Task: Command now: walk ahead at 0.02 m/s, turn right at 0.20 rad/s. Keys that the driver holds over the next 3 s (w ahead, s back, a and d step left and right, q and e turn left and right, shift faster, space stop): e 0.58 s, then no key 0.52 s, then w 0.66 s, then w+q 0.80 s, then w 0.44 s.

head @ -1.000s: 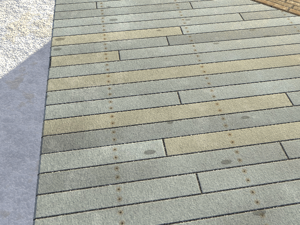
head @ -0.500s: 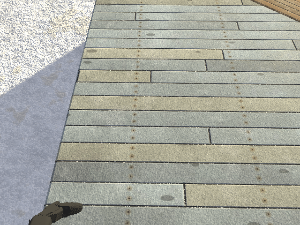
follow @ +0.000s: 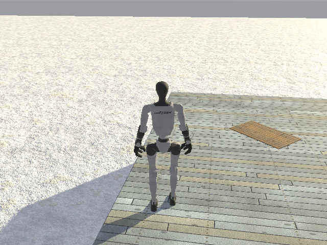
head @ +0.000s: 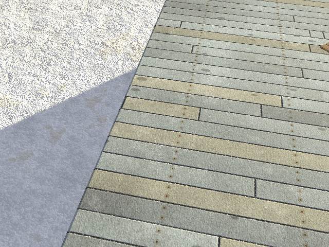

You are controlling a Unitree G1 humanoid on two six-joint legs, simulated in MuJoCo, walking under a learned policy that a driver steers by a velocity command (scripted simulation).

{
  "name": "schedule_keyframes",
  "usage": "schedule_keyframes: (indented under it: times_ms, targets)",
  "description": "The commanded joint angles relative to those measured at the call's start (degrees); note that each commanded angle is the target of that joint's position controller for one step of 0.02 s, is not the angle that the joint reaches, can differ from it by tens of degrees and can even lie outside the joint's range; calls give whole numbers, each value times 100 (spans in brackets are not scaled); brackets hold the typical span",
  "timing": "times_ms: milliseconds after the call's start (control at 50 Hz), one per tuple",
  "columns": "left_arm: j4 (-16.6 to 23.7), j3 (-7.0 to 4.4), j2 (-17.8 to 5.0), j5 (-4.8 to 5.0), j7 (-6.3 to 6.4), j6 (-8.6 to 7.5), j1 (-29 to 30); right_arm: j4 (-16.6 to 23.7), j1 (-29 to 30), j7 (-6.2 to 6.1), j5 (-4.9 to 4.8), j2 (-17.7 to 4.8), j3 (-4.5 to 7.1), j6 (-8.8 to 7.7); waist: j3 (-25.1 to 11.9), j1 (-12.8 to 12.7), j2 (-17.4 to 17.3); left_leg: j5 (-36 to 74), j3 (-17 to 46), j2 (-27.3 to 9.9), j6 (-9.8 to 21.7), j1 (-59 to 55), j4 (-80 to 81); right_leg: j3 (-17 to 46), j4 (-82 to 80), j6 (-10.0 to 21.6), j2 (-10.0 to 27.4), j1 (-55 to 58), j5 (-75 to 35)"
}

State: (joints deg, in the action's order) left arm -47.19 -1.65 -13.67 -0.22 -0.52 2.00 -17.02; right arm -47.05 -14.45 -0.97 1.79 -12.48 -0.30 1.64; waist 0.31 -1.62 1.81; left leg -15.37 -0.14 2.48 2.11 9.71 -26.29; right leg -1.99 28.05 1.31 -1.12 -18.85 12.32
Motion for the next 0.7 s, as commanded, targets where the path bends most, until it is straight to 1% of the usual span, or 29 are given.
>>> schedule_keyframes:
  times_ms: [20,40,80,100,140,160,180,200,220,240,260,280,300,320,340,380,420,440,460,500,540,560,580,600,620,640,660,680,700]
  targets:
    - [291,-210,-647,-58,-12,-89,22,337,382,-131,-59,-1064,306,-113,398,22,-1078,27,981,-1358,647,686,1080,152,809,69,3,-7,408]
    - [324,-208,-597,-79,21,-91,61,338,323,-139,-79,-1007,304,-112,319,83,-925,848,990,-1551,793,516,885,144,1040,103,12,-104,692]
    - [360,-210,-489,-66,72,-71,3,303,198,-164,-82,-986,330,-93,188,138,-823,2235,950,-1775,966,88,480,101,1247,155,69,-287,1131]
    - [405,-204,-427,-45,82,-71,-2,257,141,-175,-88,-1051,365,-82,173,147,-750,2669,914,-1821,971,-68,321,44,1104,179,62,-290,1140]
    - [441,-204,-413,-12,81,-91,-70,219,168,-183,-82,-1152,443,-46,49,106,-695,2824,644,-1641,713,-188,-92,73,361,238,37,46,350]
    - [492,-242,-562,-19,58,-117,-88,240,144,-183,-53,-1153,479,-37,-59,114,-543,2242,385,-1372,475,-39,-512,477,18,343,190,345,-605]
    - [496,-393,-1101,-21,56,-132,-134,419,165,-156,-89,-942,448,-24,-101,267,407,1179,-210,-603,109,593,-1286,1692,-121,714,884,659,-2259]
    - [442,-489,-1328,6,58,-136,-574,541,484,-191,-144,-776,400,21,-156,-98,1114,-898,-502,160,-167,1451,-2308,2918,-639,1423,1721,1108,-3435]
    - [372,-453,-1263,-51,62,-166,-877,587,565,-180,-110,-692,364,72,-248,-198,975,-2239,22,152,-141,1879,-3249,3297,-938,1815,2089,1347,-3593]
    - [393,-453,-1197,-73,83,-153,-668,560,585,-130,-90,-616,345,91,-173,-102,443,-1996,250,-2,-148,1983,-3696,2984,-903,1810,1909,1261,-3057]
    - [438,-450,-1142,-79,137,-109,-366,559,623,-117,-129,-668,366,84,-9,46,193,-1582,335,-139,-139,2095,-3651,2649,-939,1557,1601,1098,-2480]
    - [520,-416,-1008,-28,162,-54,16,576,646,-93,-99,-755,385,69,-31,178,52,-1144,388,-228,-143,2073,-3405,2348,-1115,1231,1249,1051,-1637]
    - [567,-406,-968,-43,157,-45,79,575,591,-75,-75,-776,380,58,-13,189,439,-1088,291,-181,-191,1979,-3210,2259,-1034,1219,1125,1025,-1987]
    - [551,-416,-949,-36,138,-33,62,556,506,-69,-78,-766,364,56,-111,177,568,-1061,229,-146,-256,1945,-3007,2197,-992,1233,1061,1169,-2048]
    - [541,-428,-939,-13,120,-33,-20,563,543,-71,-72,-762,356,53,-195,93,500,-1012,212,-119,-309,1918,-2844,2183,-972,1228,1012,1262,-2004]
    - [521,-477,-1054,-28,121,-14,-131,633,644,-70,-121,-737,332,29,-313,-20,401,-932,216,-75,-371,1832,-2410,2293,-930,1216,1006,1373,-1828]
    - [554,-522,-1154,-49,105,6,-91,703,688,-90,-131,-742,320,25,-366,-64,478,-856,232,-41,-371,1638,-2100,2453,-913,1197,998,1244,-1550]
    - [602,-528,-1139,-73,80,29,31,746,688,-76,-120,-756,321,37,-352,-69,532,-865,190,-12,-363,1500,-1891,2499,-893,1147,945,1095,-1281]
    - [653,-535,-1132,-72,50,48,120,766,661,-75,-142,-779,317,44,-354,-84,615,-822,159,46,-340,1321,-1713,2586,-911,1090,904,915,-1059]
    - [736,-544,-1154,-101,-14,92,381,787,477,-93,-145,-755,309,25,-325,-14,677,-712,103,153,-262,838,-1160,2774,-877,948,798,543,-775]
    - [815,-543,-1164,-50,-39,111,686,686,-30,-162,-127,-707,298,-55,-264,289,606,-143,78,199,-121,-25,40,2881,-711,630,581,-7,-298]
    - [849,-503,-1028,-33,-9,92,681,665,-196,-211,-59,-926,350,-87,-214,335,279,-151,442,-208,7,-526,711,2673,-448,337,286,-490,444]
    - [887,-419,-636,-18,1,63,404,773,-249,-257,12,-1419,432,-92,-284,219,-998,-936,1979,-1725,344,-965,1423,1802,912,43,-324,-1136,1692]
    - [870,-465,-821,-137,63,50,408,935,219,-201,55,-1825,529,-55,49,190,-1468,-758,3066,-2578,981,4,1732,849,2183,-94,-886,-1594,2098]
    - [813,-526,-1099,-226,70,51,448,956,242,-168,60,-1487,452,-52,160,116,-925,-62,2823,-2482,1195,486,1603,1109,3086,-115,-511,-1200,1857]
    - [690,-536,-1055,-223,38,67,349,988,556,-131,-8,-1120,353,-86,234,-88,-641,425,2171,-2080,1102,657,1425,1102,3537,-120,-485,-1043,1521]
    - [600,-519,-993,-198,8,101,175,1036,763,-95,-18,-1008,318,-116,214,-205,-630,964,1599,-1729,990,669,1279,1035,3830,-167,-483,-935,1274]
    - [543,-508,-962,-174,-33,128,90,1058,818,-105,-23,-992,317,-143,96,-210,-805,1361,1250,-1508,938,483,1156,922,4030,-218,-482,-948,1099]
    - [522,-481,-930,-144,-63,140,83,1045,718,-106,-19,-968,309,-163,11,-129,-887,1839,1026,-1391,937,282,1031,849,3997,-283,-483,-971,1073]
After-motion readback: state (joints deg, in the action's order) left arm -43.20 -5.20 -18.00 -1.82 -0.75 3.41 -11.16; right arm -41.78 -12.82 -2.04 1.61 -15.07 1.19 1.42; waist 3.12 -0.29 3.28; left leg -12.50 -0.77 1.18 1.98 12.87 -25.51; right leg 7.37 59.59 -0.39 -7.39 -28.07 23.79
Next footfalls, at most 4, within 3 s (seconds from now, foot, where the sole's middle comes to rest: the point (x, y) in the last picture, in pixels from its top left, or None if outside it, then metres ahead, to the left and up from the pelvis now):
0.16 right None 0.04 -0.10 -0.78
0.56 left None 0.06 0.09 -0.78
0.94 right None -0.07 -0.09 -0.78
1.80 right None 0.30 -0.26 -0.78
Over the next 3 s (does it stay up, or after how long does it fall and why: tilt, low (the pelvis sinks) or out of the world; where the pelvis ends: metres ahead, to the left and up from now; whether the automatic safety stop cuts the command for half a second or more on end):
stays up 0.81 -0.27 -0.01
